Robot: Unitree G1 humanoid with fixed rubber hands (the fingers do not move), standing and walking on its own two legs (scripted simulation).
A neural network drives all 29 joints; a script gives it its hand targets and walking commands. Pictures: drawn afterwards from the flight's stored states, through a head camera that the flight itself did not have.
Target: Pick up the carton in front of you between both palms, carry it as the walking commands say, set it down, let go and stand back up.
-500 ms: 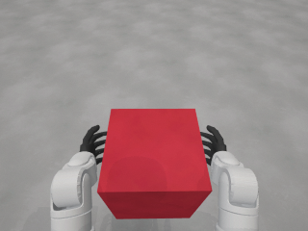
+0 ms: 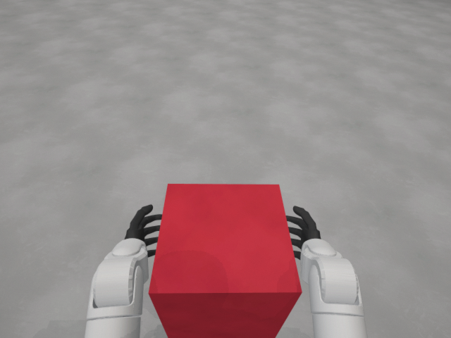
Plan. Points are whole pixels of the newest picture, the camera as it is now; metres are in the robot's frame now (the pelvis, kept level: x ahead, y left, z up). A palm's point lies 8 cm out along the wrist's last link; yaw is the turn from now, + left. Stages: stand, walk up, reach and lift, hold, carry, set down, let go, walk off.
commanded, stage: carry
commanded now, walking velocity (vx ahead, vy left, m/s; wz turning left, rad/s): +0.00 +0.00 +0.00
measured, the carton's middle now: (222, 265) +0.27 +0.00 -0.02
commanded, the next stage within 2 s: hold in 1.12 s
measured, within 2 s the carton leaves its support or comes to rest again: neither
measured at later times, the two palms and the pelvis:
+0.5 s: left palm (136, 254) +0.26 +0.15 +0.05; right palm (309, 253) +0.26 -0.15 +0.05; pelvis -0.03 +0.00 +0.00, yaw +0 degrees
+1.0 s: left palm (136, 264) +0.24 +0.15 +0.05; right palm (313, 264) +0.24 -0.15 +0.05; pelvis -0.05 +0.00 +0.00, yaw +0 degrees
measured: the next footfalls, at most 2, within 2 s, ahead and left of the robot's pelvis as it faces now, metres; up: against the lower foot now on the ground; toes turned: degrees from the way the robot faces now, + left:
none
